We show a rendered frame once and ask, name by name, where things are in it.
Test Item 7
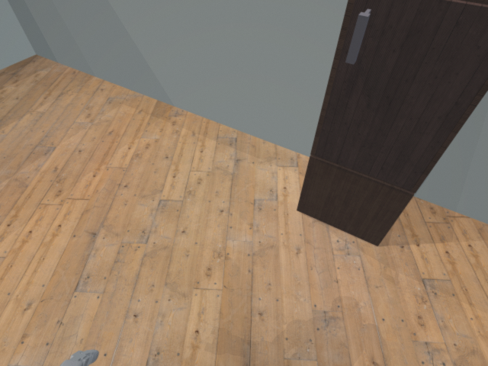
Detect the cupboard door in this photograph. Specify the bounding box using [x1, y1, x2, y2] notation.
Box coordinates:
[315, 0, 488, 191]

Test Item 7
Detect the handle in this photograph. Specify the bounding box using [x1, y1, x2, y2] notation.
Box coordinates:
[345, 9, 371, 65]

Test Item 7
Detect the left robot hand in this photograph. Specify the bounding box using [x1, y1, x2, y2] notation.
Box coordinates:
[60, 349, 99, 366]

